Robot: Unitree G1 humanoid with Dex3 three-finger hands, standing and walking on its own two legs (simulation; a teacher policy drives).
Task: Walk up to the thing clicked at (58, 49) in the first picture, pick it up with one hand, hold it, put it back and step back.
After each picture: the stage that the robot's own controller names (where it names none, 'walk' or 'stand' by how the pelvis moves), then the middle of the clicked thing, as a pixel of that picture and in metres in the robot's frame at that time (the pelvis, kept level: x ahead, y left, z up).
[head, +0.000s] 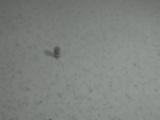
stand; (57, 52) +1.28 +0.25 -0.72
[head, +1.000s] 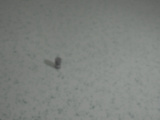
walk; (58, 63) +1.17 +0.14 -0.71
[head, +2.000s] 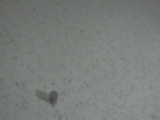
walk; (53, 98) +0.66 +0.15 -0.71
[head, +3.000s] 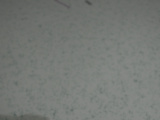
stand; out of the picture +0.40 +0.22 -0.70
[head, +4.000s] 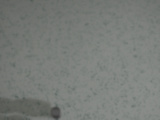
walk; (56, 113) +0.40 +0.18 -0.70
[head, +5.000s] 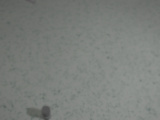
walk; (46, 112) +0.56 +0.25 -0.71
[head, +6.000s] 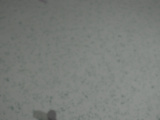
walk; (52, 117) +0.51 +0.23 -0.71
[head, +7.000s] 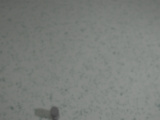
stand; (55, 113) +0.52 +0.18 -0.71
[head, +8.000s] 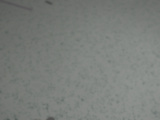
stand; out of the picture +0.50 +0.22 -0.73
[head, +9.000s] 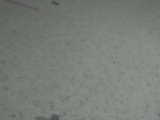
stand; out of the picture +0.53 +0.20 -0.73
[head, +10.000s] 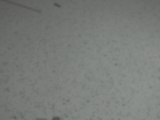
stand; out of the picture +0.52 +0.19 -0.73
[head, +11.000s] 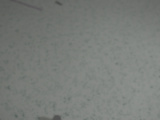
go down; out of the picture +0.52 +0.18 -0.73
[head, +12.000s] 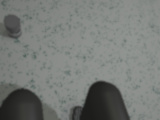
go down; (13, 27) +0.62 +0.20 -0.34
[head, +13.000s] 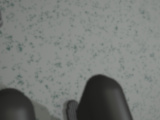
approach; out of the picture +0.61 +0.24 -0.30
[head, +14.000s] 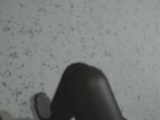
close in; out of the picture +0.59 +0.30 -0.25
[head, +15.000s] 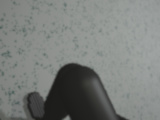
close in; out of the picture +0.59 +0.31 -0.27
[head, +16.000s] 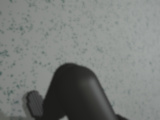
close; out of the picture +0.59 +0.30 -0.28
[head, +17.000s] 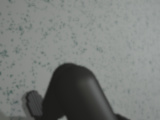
close; out of the picture +0.59 +0.30 -0.28
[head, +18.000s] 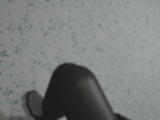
close; out of the picture +0.59 +0.30 -0.28
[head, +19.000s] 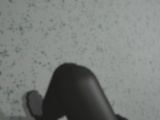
close; out of the picture +0.59 +0.30 -0.28
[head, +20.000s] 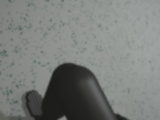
close; out of the picture +0.59 +0.30 -0.28
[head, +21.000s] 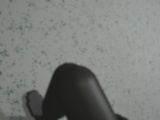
close; out of the picture +0.59 +0.30 -0.28
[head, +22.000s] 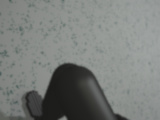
close; out of the picture +0.59 +0.30 -0.28
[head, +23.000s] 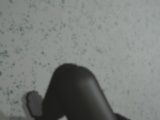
close; out of the picture +0.59 +0.30 -0.28
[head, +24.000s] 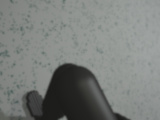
close; out of the picture +0.59 +0.30 -0.28
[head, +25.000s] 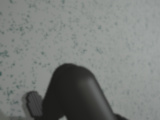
close; out of the picture +0.59 +0.30 -0.28
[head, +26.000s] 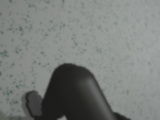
close; out of the picture +0.59 +0.30 -0.28
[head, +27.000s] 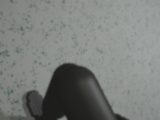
close; out of the picture +0.59 +0.30 -0.28
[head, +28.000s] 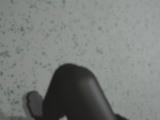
close; out of the picture +0.59 +0.30 -0.28
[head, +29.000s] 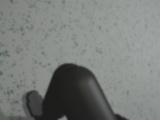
close; out of the picture +0.59 +0.30 -0.28
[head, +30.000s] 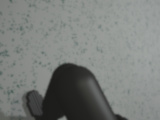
close; out of the picture +0.59 +0.30 -0.28
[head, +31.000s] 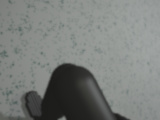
close; out of the picture +0.59 +0.30 -0.28
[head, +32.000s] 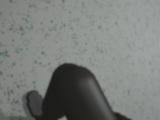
close; out of the picture +0.59 +0.30 -0.28
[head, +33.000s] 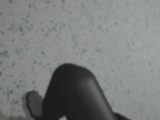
close; out of the picture +0.59 +0.30 -0.28
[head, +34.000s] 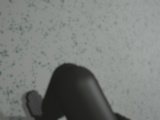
close; out of the picture +0.59 +0.30 -0.28
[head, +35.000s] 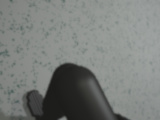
close; out of the picture +0.59 +0.30 -0.28
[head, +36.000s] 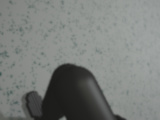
close; out of the picture +0.59 +0.30 -0.28
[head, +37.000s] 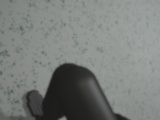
close; out of the picture +0.59 +0.30 -0.28
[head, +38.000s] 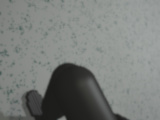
close; out of the picture +0.59 +0.30 -0.28
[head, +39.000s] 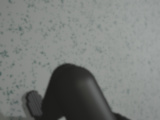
close; out of the picture +0.59 +0.30 -0.28
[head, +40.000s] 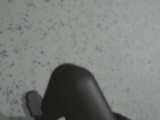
close; out of the picture +0.59 +0.30 -0.28
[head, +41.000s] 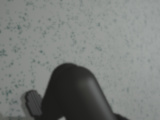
stand; out of the picture +0.59 +0.30 -0.27
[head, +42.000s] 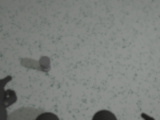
stand; (45, 64) +0.60 +0.16 -0.50
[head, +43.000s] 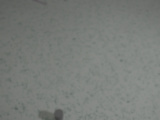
stand; (59, 116) +0.55 +0.13 -0.66
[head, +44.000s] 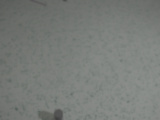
stand; (58, 116) +0.55 +0.14 -0.66
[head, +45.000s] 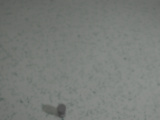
stand; (61, 111) +0.56 +0.14 -0.69
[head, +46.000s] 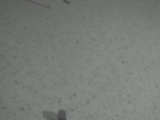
stand; (62, 116) +0.56 +0.16 -0.73
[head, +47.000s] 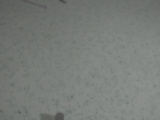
stand; (60, 119) +0.53 +0.17 -0.73
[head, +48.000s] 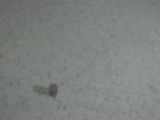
walk; (53, 90) +0.61 +0.15 -0.71
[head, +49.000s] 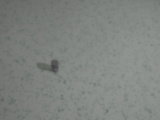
walk; (55, 66) +0.84 +0.21 -0.71
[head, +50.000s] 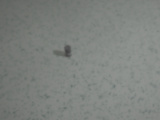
stand; (68, 51) +1.14 +0.23 -0.71
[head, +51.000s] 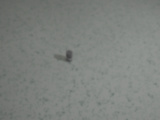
stand; (69, 56) +1.15 +0.13 -0.71
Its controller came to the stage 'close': yes
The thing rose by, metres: 0.00
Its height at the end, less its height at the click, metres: +0.00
